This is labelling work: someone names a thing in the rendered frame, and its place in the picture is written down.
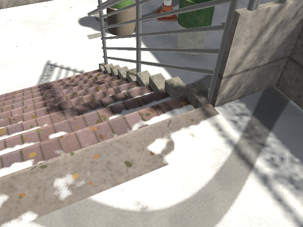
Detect stairs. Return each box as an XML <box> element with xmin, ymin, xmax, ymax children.
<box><xmin>0</xmin><ymin>69</ymin><xmax>195</xmax><ymax>177</ymax></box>

